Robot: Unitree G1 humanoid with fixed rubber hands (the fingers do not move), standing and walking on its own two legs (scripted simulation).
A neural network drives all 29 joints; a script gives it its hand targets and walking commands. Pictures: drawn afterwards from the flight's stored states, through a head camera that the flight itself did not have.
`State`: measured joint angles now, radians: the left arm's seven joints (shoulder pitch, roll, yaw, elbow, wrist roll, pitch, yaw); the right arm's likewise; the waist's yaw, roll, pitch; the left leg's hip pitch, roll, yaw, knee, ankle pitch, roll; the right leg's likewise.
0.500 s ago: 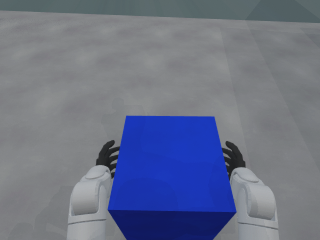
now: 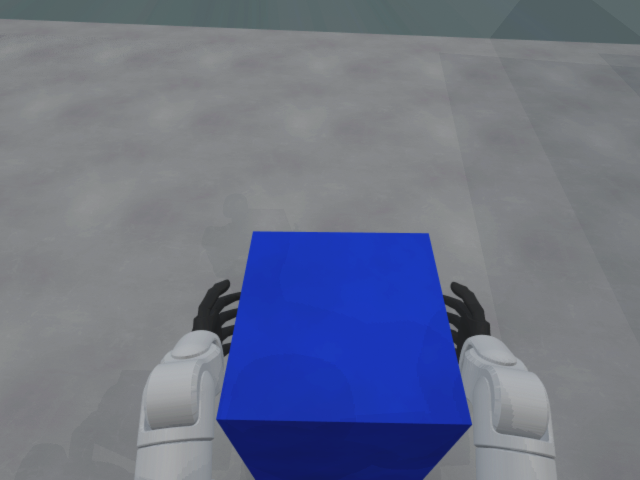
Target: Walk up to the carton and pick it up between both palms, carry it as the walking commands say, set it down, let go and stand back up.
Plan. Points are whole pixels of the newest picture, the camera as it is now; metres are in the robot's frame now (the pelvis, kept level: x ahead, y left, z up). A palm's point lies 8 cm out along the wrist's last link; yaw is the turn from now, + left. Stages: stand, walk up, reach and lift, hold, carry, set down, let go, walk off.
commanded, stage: carry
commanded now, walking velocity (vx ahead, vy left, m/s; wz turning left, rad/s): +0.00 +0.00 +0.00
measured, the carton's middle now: (338, 367) +0.27 +0.00 -0.02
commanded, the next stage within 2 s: hold in 0.10 s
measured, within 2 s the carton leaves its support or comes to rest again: neither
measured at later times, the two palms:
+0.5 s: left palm (225, 336) +0.28 +0.14 +0.04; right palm (481, 345) +0.27 -0.17 +0.05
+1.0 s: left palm (235, 342) +0.31 +0.15 -0.03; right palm (454, 350) +0.31 -0.17 -0.03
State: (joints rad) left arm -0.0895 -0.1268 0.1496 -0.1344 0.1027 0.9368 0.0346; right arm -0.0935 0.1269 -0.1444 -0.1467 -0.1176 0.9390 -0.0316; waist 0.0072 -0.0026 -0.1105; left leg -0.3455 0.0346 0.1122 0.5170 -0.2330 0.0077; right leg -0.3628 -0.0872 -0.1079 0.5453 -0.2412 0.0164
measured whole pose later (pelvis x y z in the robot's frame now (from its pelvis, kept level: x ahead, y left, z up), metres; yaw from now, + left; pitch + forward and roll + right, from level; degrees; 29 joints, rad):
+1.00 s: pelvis +0.00 -0.01 +0.00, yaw +1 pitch +5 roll +0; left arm -0.37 -0.12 0.35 0.48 0.29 0.42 -0.08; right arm -0.34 0.17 -0.38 0.43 -0.29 0.42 0.04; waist -0.01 0.00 0.05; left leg -0.42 -0.03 -0.07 0.58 -0.25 0.00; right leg -0.42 0.03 0.04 0.57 -0.24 0.00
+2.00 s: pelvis -0.04 -0.01 -0.14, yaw +0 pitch +39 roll +0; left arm -0.72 -0.05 0.40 0.58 0.21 0.30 -0.02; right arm -0.69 0.08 -0.44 0.53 -0.19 0.30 0.00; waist 0.00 0.00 -0.20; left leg -1.51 -0.07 -0.08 1.25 -0.43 -0.03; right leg -1.51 0.08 0.07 1.25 -0.42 0.02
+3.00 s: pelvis -0.08 -0.01 -0.28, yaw +0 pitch +46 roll +0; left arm -1.16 0.10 0.40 0.77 0.15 0.32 0.05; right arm -1.12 -0.07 -0.46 0.73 -0.14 0.31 -0.06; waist -0.01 0.00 -0.06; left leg -2.06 -0.13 -0.08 1.77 -0.51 -0.06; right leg -2.06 0.13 0.08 1.77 -0.51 0.06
